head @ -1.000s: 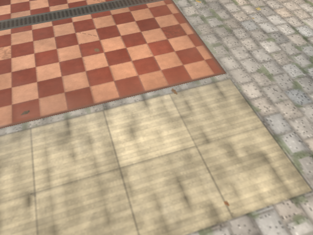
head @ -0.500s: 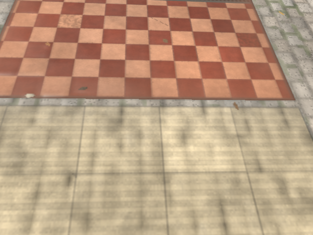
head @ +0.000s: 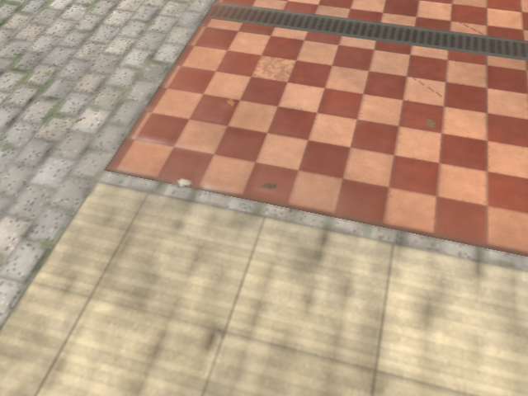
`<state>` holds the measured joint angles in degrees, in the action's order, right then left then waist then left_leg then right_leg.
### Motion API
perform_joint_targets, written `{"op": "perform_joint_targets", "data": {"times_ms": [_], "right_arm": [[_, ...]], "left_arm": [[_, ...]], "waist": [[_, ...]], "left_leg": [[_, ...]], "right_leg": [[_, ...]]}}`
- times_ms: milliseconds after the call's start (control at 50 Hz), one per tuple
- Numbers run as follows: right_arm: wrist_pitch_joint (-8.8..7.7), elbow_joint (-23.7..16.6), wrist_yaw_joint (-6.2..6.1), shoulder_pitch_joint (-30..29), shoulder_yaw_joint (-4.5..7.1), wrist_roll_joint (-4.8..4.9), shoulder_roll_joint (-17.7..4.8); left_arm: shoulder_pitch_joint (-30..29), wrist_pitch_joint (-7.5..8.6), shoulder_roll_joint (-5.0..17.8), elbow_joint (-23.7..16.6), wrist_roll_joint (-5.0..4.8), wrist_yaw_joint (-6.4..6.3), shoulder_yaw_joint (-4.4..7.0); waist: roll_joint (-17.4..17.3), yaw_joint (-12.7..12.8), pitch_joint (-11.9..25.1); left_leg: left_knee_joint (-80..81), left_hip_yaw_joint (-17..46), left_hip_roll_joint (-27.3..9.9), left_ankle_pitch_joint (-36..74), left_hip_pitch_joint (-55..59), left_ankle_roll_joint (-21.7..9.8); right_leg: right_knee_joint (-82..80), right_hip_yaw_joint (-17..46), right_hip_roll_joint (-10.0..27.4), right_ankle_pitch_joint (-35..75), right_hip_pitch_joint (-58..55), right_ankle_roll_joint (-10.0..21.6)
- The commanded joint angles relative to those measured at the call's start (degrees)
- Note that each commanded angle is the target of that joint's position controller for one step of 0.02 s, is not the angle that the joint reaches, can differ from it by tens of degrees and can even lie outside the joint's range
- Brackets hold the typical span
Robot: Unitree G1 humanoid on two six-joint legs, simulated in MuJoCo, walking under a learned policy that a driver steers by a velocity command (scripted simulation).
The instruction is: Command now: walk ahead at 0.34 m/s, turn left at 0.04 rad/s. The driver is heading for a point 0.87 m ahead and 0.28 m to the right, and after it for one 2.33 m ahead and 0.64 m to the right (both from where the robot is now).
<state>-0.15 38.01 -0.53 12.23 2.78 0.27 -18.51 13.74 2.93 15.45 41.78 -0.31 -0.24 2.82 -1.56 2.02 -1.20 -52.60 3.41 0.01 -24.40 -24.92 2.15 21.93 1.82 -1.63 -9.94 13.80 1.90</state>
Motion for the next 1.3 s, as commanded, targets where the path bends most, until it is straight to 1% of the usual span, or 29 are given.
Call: {"op": "perform_joint_targets", "data": {"times_ms": [20,120,140,160,180,200,240,280,460,520,560,600,620,640,660,680,720,780,860,920,980,1040,1080,1100,1120,1140,1160,1200,1300], "right_arm": [[-2.84,-4.63,0.62,-2.78,-0.07,-0.26,-1.71],[-4.17,-2.83,0.67,1.67,1.15,0.60,-3.80],[-4.18,-2.38,0.11,5.79,1.66,0.61,-4.70],[-4.00,-1.70,-0.70,13.19,2.40,-0.24,-7.69],[-3.64,-0.39,-0.26,14.94,4.17,-1.30,-13.67],[-4.28,-0.62,0.00,12.83,3.44,-0.99,-10.25],[-5.27,-1.11,0.15,8.30,1.85,-0.34,-4.75],[-5.59,-0.65,0.16,6.33,1.54,-0.70,-3.41],[-5.26,3.62,-0.48,8.21,2.59,-0.26,-6.59],[-4.38,5.33,-0.51,9.75,2.99,0.52,-8.06],[-3.58,5.45,-0.95,9.51,3.50,0.64,-10.01],[-2.78,4.94,-1.50,8.76,3.60,0.77,-10.82],[-3.25,3.75,-1.74,9.32,2.92,0.14,-9.55],[-4.67,0.50,-0.50,16.43,0.08,-1.75,-0.39],[-6.88,-0.24,0.28,10.02,0.72,0.13,-5.77],[-7.72,-2.53,0.58,3.60,1.41,2.29,-7.95],[-8.34,-2.30,-0.17,2.42,1.15,0.36,-6.93],[-6.38,-1.46,-0.09,5.20,1.37,-1.08,-6.40],[-5.53,-3.71,-0.22,-1.80,0.25,-1.84,-3.34],[-6.15,-5.24,0.44,-9.38,-0.51,-1.23,-1.64],[-6.74,-6.39,1.22,-13.03,0.04,-0.06,-3.33],[-7.26,-6.15,1.60,-11.14,1.26,0.26,-5.70],[-7.74,-4.41,1.06,-2.56,2.63,-0.18,-7.62],[-7.80,-3.83,0.57,5.79,3.38,-1.16,-10.34],[-7.05,-1.27,0.96,10.46,4.48,-1.83,-14.42],[-6.82,-1.38,1.52,10.42,3.61,-0.35,-9.16],[-6.57,-1.59,1.39,8.08,2.68,-0.11,-5.71],[-5.99,-1.22,1.39,3.82,1.84,-0.83,-3.88],[-6.51,1.35,1.38,3.99,1.77,0.06,-4.20]], "left_arm": [[-2.30,0.72,10.64,-3.53,-0.85,0.03,2.49],[0.34,-0.25,10.18,-2.68,-1.58,0.58,2.08],[-0.30,0.02,7.39,-2.96,-1.25,0.70,1.24],[-2.26,0.53,1.89,-4.21,-0.52,1.02,-0.42],[-2.44,1.30,2.23,-7.21,-1.83,0.57,-0.34],[-1.74,1.50,7.53,-6.56,-2.25,0.21,1.18],[0.83,0.93,8.31,-4.28,-1.87,0.58,1.97],[-0.67,0.57,6.54,-4.31,-1.40,0.99,1.80],[-12.78,0.39,1.52,-9.23,-0.92,3.65,-0.53],[-15.57,0.49,2.78,-11.12,-1.30,4.83,-0.28],[-13.23,0.17,5.12,-11.36,-1.09,5.01,0.79],[0.95,-0.43,10.16,-8.31,-1.38,4.18,3.60],[9.99,-1.33,13.58,-6.33,-1.47,2.86,5.22],[7.73,-1.05,19.70,-7.09,-1.46,2.24,5.77],[10.05,-0.42,15.25,-8.46,-1.10,2.15,4.72],[7.80,0.25,12.60,-7.47,-0.64,2.22,3.91],[0.48,0.79,10.27,-8.14,-0.74,2.08,3.20],[-2.99,1.22,8.75,-8.58,0.05,1.60,2.71],[-0.55,1.18,10.34,-6.15,-0.58,0.38,3.03],[2.47,0.40,10.98,-4.64,-1.12,-0.22,3.20],[5.48,-0.12,11.30,-3.13,-1.57,-0.48,3.32],[5.45,-0.62,10.85,-2.73,-1.37,-0.68,3.32],[4.56,-0.75,8.49,-3.10,-0.99,-0.44,2.57],[5.43,-0.53,4.65,-3.88,0.08,-0.15,1.12],[13.76,0.03,1.57,-4.92,-1.68,-0.12,0.06],[13.71,0.12,7.22,-3.29,-2.33,-0.40,0.85],[7.42,-0.07,10.23,-3.70,-2.10,-0.42,1.70],[0.65,0.14,9.08,-5.62,-0.52,-0.43,1.67],[-0.85,0.08,4.08,-6.10,-0.19,0.55,0.33]], "waist": [[10.33,-0.40,1.80],[7.48,-4.13,2.88],[6.83,-6.57,4.21],[-1.00,-9.90,7.49],[-13.37,-9.04,5.37],[-9.39,-8.33,1.64],[-7.63,-5.58,-1.49],[-5.49,-4.83,-3.58],[-2.03,-7.09,-6.03],[-2.00,-6.44,-5.77],[-4.28,-3.63,-1.58],[-4.30,4.74,7.26],[-0.08,8.84,12.11],[15.91,0.14,18.70],[9.82,5.51,26.02],[7.23,5.76,16.11],[0.72,0.14,6.11],[3.04,-3.88,3.70],[3.54,-2.15,0.37],[4.79,1.22,0.41],[5.93,2.38,0.64],[8.05,0.51,1.24],[7.87,-4.27,5.39],[2.16,-7.43,13.87],[-16.43,-4.03,20.15],[-12.12,-5.29,16.84],[-6.37,-6.86,9.20],[-1.68,-5.45,1.60],[-4.27,-2.98,0.04]], "left_leg": [[11.55,-2.34,-0.51,2.15,1.87,-0.73],[28.14,-3.89,1.10,14.88,20.32,-2.65],[28.68,-1.07,-2.24,13.43,27.75,-3.69],[32.90,11.12,-13.41,4.49,36.17,-6.83],[40.48,29.31,-23.67,-13.00,34.65,-13.73],[41.57,31.23,-23.41,-17.96,31.59,-15.71],[42.14,20.98,-18.69,-8.30,30.21,-12.86],[43.58,11.61,-16.12,6.83,27.56,-11.24],[45.24,-8.64,-13.50,28.19,22.51,-10.36],[41.72,-11.06,-15.33,39.13,27.66,-9.44],[33.73,-12.98,-15.68,61.01,30.84,-8.25],[14.24,-14.92,-14.03,69.20,25.78,-6.18],[-2.11,-14.29,-11.82,52.02,11.78,-4.06],[-23.90,-9.39,-0.02,-7.77,-13.00,-0.57],[-29.97,3.35,1.31,-9.18,-17.72,-1.21],[-28.29,3.47,-1.42,-3.25,-21.96,-2.06],[-18.44,2.47,-5.43,4.20,-17.01,-2.13],[-12.89,1.93,-7.01,6.95,-10.04,-0.03],[0.96,-0.38,-5.42,17.79,-9.42,2.60],[15.25,-1.23,-1.90,28.92,-4.00,2.53],[21.37,0.64,-0.37,29.42,-2.12,1.89],[24.17,2.19,-0.33,22.23,0.26,-0.56],[27.49,1.38,-1.51,21.04,13.83,-4.00],[26.22,9.60,-10.69,18.00,27.95,-7.83],[31.70,36.48,-22.79,4.79,44.92,-17.60],[35.37,43.52,-23.56,-9.03,43.22,-17.30],[36.30,34.87,-20.74,-8.00,36.79,-14.91],[37.86,22.63,-15.97,6.27,25.45,-13.73],[43.07,11.30,-12.80,20.34,18.51,-15.16]], "right_leg": [[-11.84,14.36,11.35,-7.32,-0.72,11.01],[-6.40,15.31,9.76,-11.25,7.19,7.89],[-1.85,14.51,7.47,-14.39,12.38,5.28],[13.53,9.19,2.20,-19.18,19.99,1.24],[26.38,2.54,-0.83,-23.30,31.19,-0.26],[35.87,5.64,2.70,-21.48,34.04,-0.29],[40.54,6.40,4.26,-12.35,35.93,-0.19],[40.47,6.36,5.71,-5.20,35.28,-1.00],[19.36,-2.28,5.58,11.74,26.21,-2.35],[14.64,-4.62,4.08,8.21,24.29,0.71],[14.26,-7.67,0.34,3.00,17.82,3.47],[11.43,-8.25,-3.74,3.56,-2.85,7.40],[10.79,0.79,0.85,3.43,-20.76,9.94],[6.66,34.86,17.57,-6.86,-39.42,20.84],[-2.59,47.78,20.72,-14.54,-40.80,22.73],[-4.80,38.93,18.76,-11.06,-34.19,19.23],[-5.48,26.68,13.71,2.52,-16.52,16.12],[-8.84,20.45,10.84,13.52,-4.86,16.57],[-9.30,13.70,6.76,16.26,2.68,14.45],[-7.56,12.47,4.24,10.08,4.14,11.23],[-4.67,17.46,6.32,5.47,0.00,10.44],[0.84,23.02,8.72,5.39,-5.72,8.98],[9.86,21.53,5.47,9.06,-3.92,6.37],[25.04,16.74,2.23,2.09,1.53,4.32],[43.27,9.00,-6.03,-22.59,21.48,0.27],[50.69,10.19,-1.65,-22.46,28.71,-0.57],[52.54,9.54,0.09,-16.98,30.38,-0.97],[48.73,6.98,3.09,-10.95,28.82,-1.33],[35.46,2.75,6.30,-7.15,24.08,-2.06]]}}
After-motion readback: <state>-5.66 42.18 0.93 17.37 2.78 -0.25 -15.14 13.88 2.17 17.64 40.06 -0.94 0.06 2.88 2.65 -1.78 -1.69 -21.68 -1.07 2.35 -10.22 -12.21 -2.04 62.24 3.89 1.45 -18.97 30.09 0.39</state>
